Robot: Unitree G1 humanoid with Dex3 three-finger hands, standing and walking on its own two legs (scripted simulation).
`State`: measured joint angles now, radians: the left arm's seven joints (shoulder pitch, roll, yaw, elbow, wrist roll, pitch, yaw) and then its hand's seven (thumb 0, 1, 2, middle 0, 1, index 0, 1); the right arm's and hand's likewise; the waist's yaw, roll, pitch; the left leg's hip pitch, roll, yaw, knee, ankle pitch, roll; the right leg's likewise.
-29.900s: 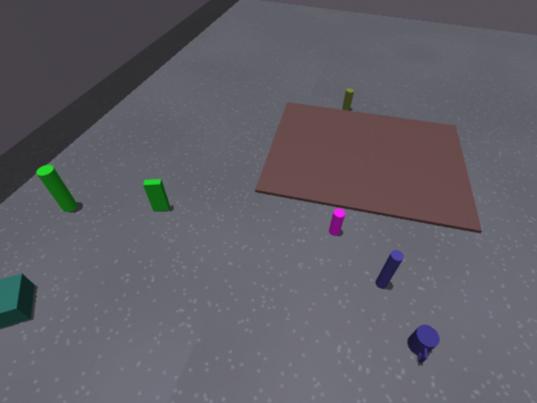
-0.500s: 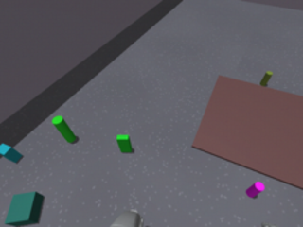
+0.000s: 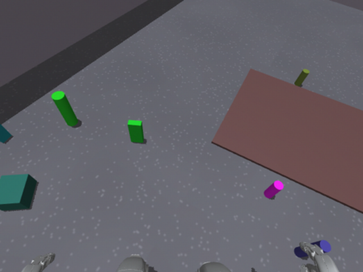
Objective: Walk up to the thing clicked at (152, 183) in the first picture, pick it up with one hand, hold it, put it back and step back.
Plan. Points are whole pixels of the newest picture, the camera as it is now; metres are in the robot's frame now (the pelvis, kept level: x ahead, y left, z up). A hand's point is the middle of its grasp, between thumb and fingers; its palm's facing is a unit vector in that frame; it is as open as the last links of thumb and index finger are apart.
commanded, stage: step back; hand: left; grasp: from the side
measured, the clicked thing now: (136, 131) +0.89 +0.25 -0.66
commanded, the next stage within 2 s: stand in 1.30 s
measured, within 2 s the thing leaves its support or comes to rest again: neither
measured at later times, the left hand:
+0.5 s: hand out of the picture -0.08 +0.25 -0.14, palm faces +0.11 -0.91 -0.40, open 7.4 cm
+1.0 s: hand out of the picture -0.08 +0.26 -0.14, palm faces +0.12 -0.92 -0.38, open 7.4 cm
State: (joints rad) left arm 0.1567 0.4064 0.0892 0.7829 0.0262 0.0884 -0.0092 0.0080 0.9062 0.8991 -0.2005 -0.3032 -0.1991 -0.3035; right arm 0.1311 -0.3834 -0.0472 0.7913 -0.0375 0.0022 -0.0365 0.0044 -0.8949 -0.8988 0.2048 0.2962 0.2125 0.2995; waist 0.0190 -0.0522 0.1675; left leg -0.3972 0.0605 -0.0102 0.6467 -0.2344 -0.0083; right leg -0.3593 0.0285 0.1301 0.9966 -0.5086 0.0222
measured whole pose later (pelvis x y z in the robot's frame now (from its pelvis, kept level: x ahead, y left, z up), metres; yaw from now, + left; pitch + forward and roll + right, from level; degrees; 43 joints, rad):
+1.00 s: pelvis -0.11 -0.02 +0.00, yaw +7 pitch -3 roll +1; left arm 0.20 0.37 0.04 0.99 0.02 -0.02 -0.01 0.01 0.90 0.90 -0.20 -0.30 -0.20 -0.30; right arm 0.17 -0.38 -0.07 1.01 -0.03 -0.01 0.01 0.00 -0.90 -0.90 0.20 0.30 0.21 0.30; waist 0.03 -0.01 0.09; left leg -0.28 -0.01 -0.01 0.58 -0.23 -0.01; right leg -0.25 -0.09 -0.03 0.66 -0.36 0.03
